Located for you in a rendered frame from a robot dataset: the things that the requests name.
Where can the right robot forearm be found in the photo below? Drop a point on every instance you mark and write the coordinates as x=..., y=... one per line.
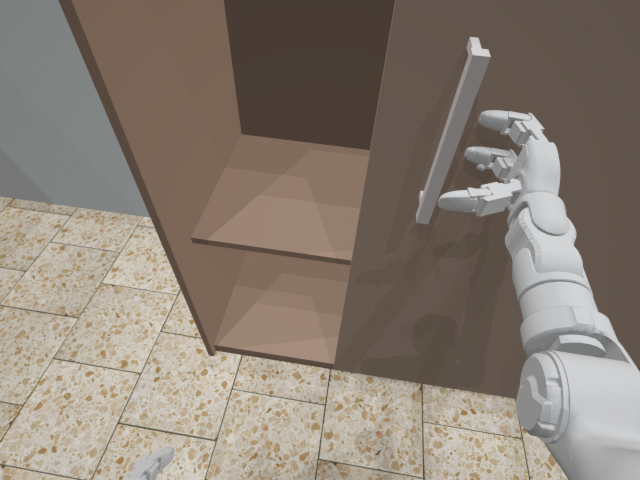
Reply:
x=558, y=309

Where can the left robot hand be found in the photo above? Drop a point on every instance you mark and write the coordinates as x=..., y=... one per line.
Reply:
x=149, y=466

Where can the handle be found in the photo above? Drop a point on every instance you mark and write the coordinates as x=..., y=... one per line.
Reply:
x=467, y=90

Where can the robot right upper arm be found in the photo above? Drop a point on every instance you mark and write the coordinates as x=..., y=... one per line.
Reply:
x=586, y=410

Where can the right robot hand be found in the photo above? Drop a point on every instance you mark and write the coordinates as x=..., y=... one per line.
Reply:
x=536, y=169

